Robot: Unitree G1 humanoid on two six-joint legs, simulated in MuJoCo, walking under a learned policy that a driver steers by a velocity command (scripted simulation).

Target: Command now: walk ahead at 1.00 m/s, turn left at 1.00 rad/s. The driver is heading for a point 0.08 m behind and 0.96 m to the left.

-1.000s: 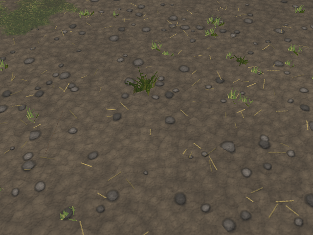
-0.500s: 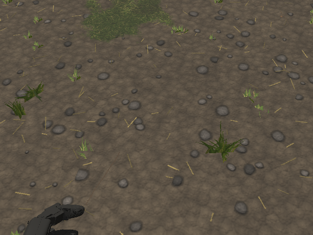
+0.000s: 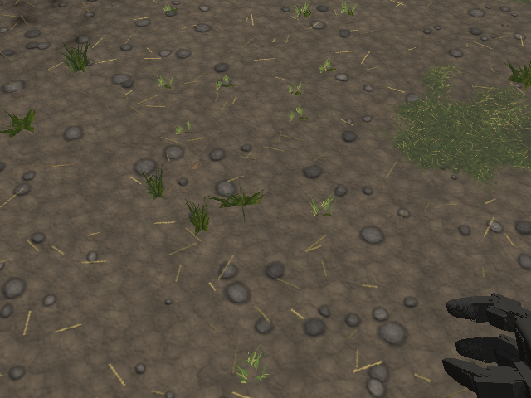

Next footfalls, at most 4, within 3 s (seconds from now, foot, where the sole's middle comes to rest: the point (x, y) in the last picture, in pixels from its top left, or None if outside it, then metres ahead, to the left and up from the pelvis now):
0.10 left None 0.28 0.03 -0.75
0.50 right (309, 289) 0.74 -0.03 -0.75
0.92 left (212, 235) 0.89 0.25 -0.75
1.28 right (271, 203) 1.03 0.09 -0.75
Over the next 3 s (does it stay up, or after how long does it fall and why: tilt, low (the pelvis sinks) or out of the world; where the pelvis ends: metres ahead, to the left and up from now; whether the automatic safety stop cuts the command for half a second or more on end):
stays up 0.71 1.49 0.00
